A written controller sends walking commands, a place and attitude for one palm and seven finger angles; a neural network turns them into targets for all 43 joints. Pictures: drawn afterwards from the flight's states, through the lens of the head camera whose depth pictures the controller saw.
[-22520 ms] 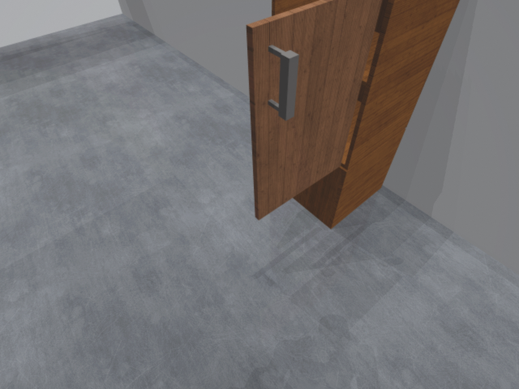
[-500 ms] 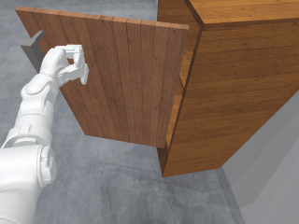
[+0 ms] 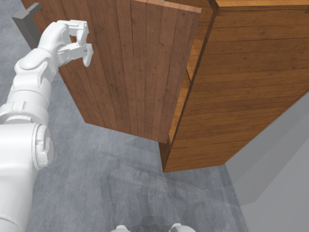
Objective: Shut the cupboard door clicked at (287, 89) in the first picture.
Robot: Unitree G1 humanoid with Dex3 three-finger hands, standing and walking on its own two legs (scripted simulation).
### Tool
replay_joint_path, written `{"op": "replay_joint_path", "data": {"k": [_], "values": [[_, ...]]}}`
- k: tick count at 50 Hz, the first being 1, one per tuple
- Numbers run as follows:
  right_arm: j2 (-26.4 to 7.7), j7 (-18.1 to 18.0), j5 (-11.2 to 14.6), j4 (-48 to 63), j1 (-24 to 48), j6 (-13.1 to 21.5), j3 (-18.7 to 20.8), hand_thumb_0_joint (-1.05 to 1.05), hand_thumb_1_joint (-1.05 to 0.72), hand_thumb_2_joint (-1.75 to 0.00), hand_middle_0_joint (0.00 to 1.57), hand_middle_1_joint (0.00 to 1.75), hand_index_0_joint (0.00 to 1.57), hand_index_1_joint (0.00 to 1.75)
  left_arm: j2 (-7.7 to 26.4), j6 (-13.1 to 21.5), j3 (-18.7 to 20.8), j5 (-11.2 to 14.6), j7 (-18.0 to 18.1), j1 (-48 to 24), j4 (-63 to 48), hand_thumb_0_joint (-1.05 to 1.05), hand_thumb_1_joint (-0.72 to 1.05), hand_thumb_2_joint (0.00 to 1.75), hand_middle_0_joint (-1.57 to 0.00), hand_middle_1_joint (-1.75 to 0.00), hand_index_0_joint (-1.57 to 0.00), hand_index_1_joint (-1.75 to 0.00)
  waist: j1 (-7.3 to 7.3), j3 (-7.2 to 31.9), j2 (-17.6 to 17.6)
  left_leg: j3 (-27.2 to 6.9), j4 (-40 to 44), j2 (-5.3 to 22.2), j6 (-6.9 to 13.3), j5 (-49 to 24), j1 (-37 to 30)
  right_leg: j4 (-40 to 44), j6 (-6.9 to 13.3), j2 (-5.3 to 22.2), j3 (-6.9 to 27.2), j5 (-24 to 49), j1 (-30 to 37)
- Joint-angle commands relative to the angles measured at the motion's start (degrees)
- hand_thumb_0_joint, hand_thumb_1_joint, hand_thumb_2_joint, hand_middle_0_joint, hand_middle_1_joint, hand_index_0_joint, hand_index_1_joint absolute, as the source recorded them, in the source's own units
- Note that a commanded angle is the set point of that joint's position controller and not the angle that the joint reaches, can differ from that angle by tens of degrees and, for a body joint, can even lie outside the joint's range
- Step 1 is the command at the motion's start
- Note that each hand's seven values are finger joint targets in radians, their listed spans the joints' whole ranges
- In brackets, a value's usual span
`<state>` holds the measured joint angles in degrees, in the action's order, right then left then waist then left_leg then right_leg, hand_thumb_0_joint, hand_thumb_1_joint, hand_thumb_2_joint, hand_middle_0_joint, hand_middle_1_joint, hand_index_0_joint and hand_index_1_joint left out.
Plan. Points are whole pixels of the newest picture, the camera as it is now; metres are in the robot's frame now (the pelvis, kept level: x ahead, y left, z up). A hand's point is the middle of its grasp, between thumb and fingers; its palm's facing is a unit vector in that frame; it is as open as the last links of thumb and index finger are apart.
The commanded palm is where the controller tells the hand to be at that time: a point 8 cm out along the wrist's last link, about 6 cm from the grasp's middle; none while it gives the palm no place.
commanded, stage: push the door shut along its arc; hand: left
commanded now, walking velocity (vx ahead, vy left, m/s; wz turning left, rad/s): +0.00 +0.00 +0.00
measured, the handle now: (42, 38) +0.56 +0.23 +0.16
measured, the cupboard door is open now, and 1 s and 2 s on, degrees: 67 60 60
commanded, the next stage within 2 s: pull the fist back off the door in 0.02 s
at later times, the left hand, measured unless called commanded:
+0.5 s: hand (108, 46) +0.53 +0.07 +0.16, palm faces +0.04 -1.00 +0.01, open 3.2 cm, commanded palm +0.49 +0.13 +0.17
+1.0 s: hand (98, 66) +0.45 +0.09 +0.17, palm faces +0.00 -1.00 +0.00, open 3.2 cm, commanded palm +0.43 +0.14 +0.17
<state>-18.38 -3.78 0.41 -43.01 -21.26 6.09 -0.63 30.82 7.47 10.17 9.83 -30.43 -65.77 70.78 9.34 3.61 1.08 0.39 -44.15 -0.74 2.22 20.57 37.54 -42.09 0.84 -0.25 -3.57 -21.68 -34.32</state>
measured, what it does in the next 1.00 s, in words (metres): stands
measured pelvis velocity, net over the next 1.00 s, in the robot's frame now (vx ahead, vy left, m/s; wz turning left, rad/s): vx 0.00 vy -0.01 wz -0.01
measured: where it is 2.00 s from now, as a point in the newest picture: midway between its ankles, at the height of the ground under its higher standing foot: outside the picture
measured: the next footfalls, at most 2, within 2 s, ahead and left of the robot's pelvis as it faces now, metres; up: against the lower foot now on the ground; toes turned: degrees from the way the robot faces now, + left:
none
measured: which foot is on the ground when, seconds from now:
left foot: down 0.00-1.00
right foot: down 0.00-1.00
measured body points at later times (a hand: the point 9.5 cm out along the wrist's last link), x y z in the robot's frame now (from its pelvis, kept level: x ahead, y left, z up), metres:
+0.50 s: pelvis +0.00 -0.01 +0.01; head +0.07 -0.03 +0.45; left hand +0.52 +0.13 +0.16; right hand -0.02 -0.25 -0.13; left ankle +0.00 +0.09 -0.71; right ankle -0.02 -0.11 -0.71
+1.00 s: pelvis +0.00 -0.01 +0.02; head +0.03 -0.03 +0.47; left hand +0.44 +0.14 +0.18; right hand +0.11 -0.28 -0.09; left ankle +0.00 +0.09 -0.71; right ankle -0.02 -0.11 -0.71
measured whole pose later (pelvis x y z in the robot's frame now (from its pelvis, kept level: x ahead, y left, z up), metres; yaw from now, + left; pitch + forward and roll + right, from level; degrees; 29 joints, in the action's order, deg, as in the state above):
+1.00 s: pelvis +0.00 -0.01 +0.02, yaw -1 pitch +5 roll +0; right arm -16.0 -1.4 2.8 -38.4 -16.0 3.0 0.7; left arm 11.1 8.7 9.4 8.4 -0.2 -40.4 43.5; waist 3.2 3.3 2.6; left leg 1.1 -35.5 0.1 1.1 18.1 22.8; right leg -34.1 1.7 -1.4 -2.6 -19.1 -20.4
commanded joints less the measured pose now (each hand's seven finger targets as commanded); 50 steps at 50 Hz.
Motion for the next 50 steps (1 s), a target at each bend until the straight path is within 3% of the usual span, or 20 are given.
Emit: {"op": "replay_joint_path", "data": {"k": [1, 6, 7, 9, 10, 13, 15, 18, 22, 24, 27, 29, 32, 34, 39, 42, 44, 46, 48, 50], "values": [[-10.38, -1.00, 0.10, 1.92, -7.62, 2.18, 3.37, 0.00, -0.90, -0.90, 0.20, 0.30, 0.20, 0.30, 4.56, 3.54, -0.40, 1.57, -1.15, -37.98, -14.22, 0.00, 0.90, 0.90, -1.30, -1.50, -1.30, -1.50, 4.81, 25.48, 5.36, -4.51, 1.17, 0.79, 0.54, -21.27, -28.72, 4.49, 0.81, -2.02, 0.82, 17.72, -5.85], [-10.49, -1.19, 0.03, 0.79, -8.08, 2.91, 3.35, 0.00, -0.90, -0.90, 0.20, 0.30, 0.20, 0.30, 2.65, 3.14, -1.52, 1.88, -1.13, -40.16, -13.83, 0.00, 0.90, 0.90, -1.30, -1.50, -1.30, -1.50, 5.34, 25.68, 5.39, -4.67, 0.54, 0.88, 0.62, -21.55, -29.14, 3.86, 0.83, -2.27, 0.54, 17.01, -7.81], [-7.20, -0.66, 1.30, 2.50, -8.48, 3.22, 2.38, 0.00, -0.90, -0.90, 0.20, 0.30, 0.20, 0.30, 5.95, 1.70, 12.95, 6.75, 11.81, -44.25, -13.74, 0.00, 0.90, 0.90, -1.30, -1.50, -1.30, -1.50, 3.15, 24.38, 8.40, -5.61, 1.12, 1.32, -0.45, -20.06, -22.65, 6.64, 0.38, -1.64, 1.86, 17.12, -3.18], [-6.31, 1.45, 0.83, 2.74, -9.71, 3.48, 2.53, 0.00, -0.90, -0.90, 0.20, 0.30, 0.20, 0.30, -0.68, 0.61, 7.98, 4.07, 21.44, -39.16, -12.72, 0.00, 0.90, 0.90, -1.30, -1.50, -1.30, -1.50, 3.27, 25.75, 5.94, -6.41, 3.01, 1.77, -1.13, -21.34, -23.33, 5.89, -0.30, -2.03, 0.84, 17.15, -1.85], [-6.59, 2.18, 0.20, 2.66, -10.90, 3.34, 2.94, 0.00, -0.90, -0.90, 0.20, 0.30, 0.20, 0.30, -0.28, 0.80, 9.85, 2.94, 24.93, -36.81, -12.42, 0.00, 0.90, 0.90, -1.30, -1.50, -1.30, -1.50, 3.09, 26.16, 1.57, -6.71, 2.89, 2.06, -1.23, -22.99, -23.19, 5.59, -0.59, -2.25, 0.59, 18.10, -1.55], [-5.57, 5.29, -1.95, 3.15, -11.61, 3.11, 3.57, 0.00, -0.90, -0.90, 0.20, 0.30, 0.20, 0.30, -4.07, 5.39, 7.90, -3.30, 36.71, -35.25, -20.91, 0.00, 0.90, 0.90, -1.30, -1.50, -1.30, -1.50, 1.54, 31.97, 6.35, -5.43, 1.20, 1.89, -1.58, -29.76, -27.19, 4.02, -0.76, -2.68, 0.34, 20.56, -1.58], [-5.77, 6.73, -2.41, 2.96, -12.51, 2.25, 3.57, 0.00, -0.90, -0.90, 0.20, 0.30, 0.20, 0.30, -2.14, 8.02, 7.18, -8.19, 39.04, -30.17, -19.66, 0.00, 0.90, 0.90, -1.30, -1.50, -1.30, -1.50, 1.12, 31.84, 6.43, -5.12, 0.90, 2.02, -1.62, -31.91, -28.06, 3.23, -0.44, -2.95, 0.43, 21.41, -1.74], [-6.28, 7.11, -1.76, 4.02, -12.26, 0.36, 3.80, 0.00, -0.90, -0.90, 0.20, 0.30, 0.20, 0.30, -1.08, 8.44, 6.05, -10.71, 37.14, -26.83, -14.95, 0.00, 0.90, 0.90, -1.30, -1.50, -1.30, -1.50, 1.48, 27.62, 1.37, -3.11, 2.84, 1.46, -0.68, -23.74, -22.51, 4.73, -0.21, -2.79, 1.50, 21.68, 2.83], [-6.68, 5.16, -0.30, 5.81, -11.02, -1.14, 3.55, 0.00, -0.90, -0.90, 0.20, 0.30, 0.20, 0.30, 4.19, 6.43, 11.13, -7.21, 32.94, -27.64, -12.80, 0.00, 0.90, 0.90, -1.30, -1.50, -1.30, -1.50, 0.43, 24.09, -3.46, -1.19, 5.89, 0.74, 0.15, -16.51, -17.35, 7.72, -0.54, -2.62, 3.11, 22.32, 10.23], [-6.43, 4.35, 0.12, 6.42, -10.27, -1.28, 3.40, 0.00, -0.90, -0.90, 0.20, 0.30, 0.20, 0.30, 6.07, 7.40, 13.27, -5.43, 32.08, -26.67, -15.59, 0.00, 0.90, 0.90, -1.30, -1.50, -1.30, -1.50, -0.67, 23.68, -2.33, -0.74, 6.73, 0.75, 0.20, -15.72, -17.50, 8.51, -0.44, -2.50, 3.49, 22.31, 12.70], [-5.27, 4.27, -0.01, 7.58, -9.16, -0.63, 3.12, 0.00, -0.90, -0.90, 0.20, 0.30, 0.20, 0.30, 5.00, 10.66, 13.14, -5.35, 31.79, -21.93, -20.90, 0.00, 0.90, 0.90, -1.30, -1.50, -1.30, -1.50, -2.34, 25.04, -0.23, 0.08, 6.59, 0.49, 0.35, -19.66, -19.68, 7.86, -0.30, -2.75, 3.63, 26.80, 14.56], [-5.18, 4.37, 0.20, 7.81, -9.24, -1.04, 3.47, 0.00, -0.90, -0.90, 0.20, 0.30, 0.20, 0.30, 4.72, 11.14, 12.88, -5.97, 31.47, -13.66, -19.60, 0.00, 0.90, 0.90, -1.30, -1.50, -1.30, -1.50, -3.22, 23.53, -1.96, 0.61, 6.95, 0.53, 0.52, -19.79, -18.66, 8.02, -0.35, -2.57, 3.45, 27.76, 16.13], [-5.09, 4.63, 1.00, 8.87, -7.95, -1.64, 3.54, 0.00, -0.90, -0.90, 0.20, 0.30, 0.20, 0.30, 0.21, 8.15, 9.51, -5.71, 29.32, -5.91, -18.00, 0.00, 0.90, 0.90, -1.30, -1.50, -1.30, -1.50, -3.62, 18.67, -4.26, 1.64, 8.22, 0.15, 0.72, -18.02, -16.76, 9.38, -0.66, -2.20, 3.44, 28.87, 16.40], [-5.40, 4.31, 1.71, 9.95, -6.77, -2.61, 4.04, 0.00, -0.90, -0.90, 0.20, 0.30, 0.20, 0.30, -1.53, 5.41, 8.36, -3.76, 27.75, -3.02, -21.01, 0.00, 0.90, 0.90, -1.30, -1.50, -1.30, -1.50, -4.12, 19.49, -2.78, 2.20, 9.02, -0.14, 0.81, -18.30, -18.23, 10.44, -0.73, -1.76, 3.61, 30.09, 18.70], [-4.39, 2.83, 2.58, 11.08, -2.47, -2.41, 3.91, 0.00, -0.90, -0.90, 0.20, 0.30, 0.20, 0.30, -6.01, 4.89, 4.19, 0.38, 27.36, -8.53, -37.89, 0.00, 0.90, 0.90, -1.30, -1.50, -1.30, -1.50, -3.25, 19.55, -0.57, 1.76, 9.78, 0.04, 1.14, -18.66, -24.49, 12.51, -0.75, -1.83, 3.59, 29.00, 18.57], [-3.57, 2.31, 2.49, 10.35, -0.44, -1.21, 3.47, 0.00, -0.90, -0.90, 0.20, 0.30, 0.20, 0.30, -8.05, 6.96, 1.76, -0.32, 29.18, -11.45, -43.83, 0.00, 0.90, 0.90, -1.30, -1.50, -1.30, -1.50, -3.17, 20.11, 2.50, 0.85, 9.90, 0.05, 0.92, -18.88, -28.38, 12.31, -0.38, -2.00, 3.31, 26.99, 16.45], [-3.96, 2.01, 2.22, 9.70, -0.27, -1.08, 3.68, 0.00, -0.90, -0.90, 0.20, 0.30, 0.20, 0.30, -6.33, 7.34, 2.48, -0.99, 30.18, -9.18, -45.39, 0.00, 0.90, 0.90, -1.30, -1.50, -1.30, -1.50, -3.51, 21.00, 1.05, 0.23, 9.88, 0.19, 0.90, -19.47, -29.48, 11.90, -0.44, -1.85, 2.96, 26.49, 17.05], [-3.39, 2.06, 2.54, 9.87, 1.67, -0.81, 3.28, 0.00, -0.90, -0.90, 0.20, 0.30, 0.20, 0.30, -9.15, 6.43, 0.65, -1.43, 30.44, -5.82, -44.76, 0.00, 0.90, 0.90, -1.30, -1.50, -1.30, -1.50, -4.19, 21.09, 1.75, 0.19, 10.48, 0.12, 0.53, -20.03, -30.11, 11.48, -0.19, -1.67, 2.63, 26.69, 16.95], [-3.48, 1.95, 2.84, 9.40, 2.72, -1.02, 2.93, 0.00, -0.90, -0.90, 0.20, 0.30, 0.20, 0.30, -11.23, 4.00, -1.08, -1.63, 30.67, -5.95, -40.10, 0.00, 0.90, 0.90, -1.30, -1.50, -1.30, -1.50, -3.32, 16.44, -0.02, -0.11, 10.94, 0.20, 0.37, -17.80, -28.57, 12.24, -0.22, -1.58, 2.24, 24.45, 14.73], [-3.90, 1.78, 2.90, 9.38, 3.07, -1.75, 2.67, 0.00, -0.90, -0.90, 0.20, 0.30, 0.20, 0.30, -9.70, 1.38, 0.58, -1.74, 31.14, -5.70, -35.22, 0.00, 0.90, 0.90, -1.30, -1.50, -1.30, -1.50, -3.40, 13.25, -3.92, -0.38, 11.87, 0.11, 0.49, -15.21, -25.83, 12.91, -0.51, -1.30, 2.23, 22.49, 14.62]]}}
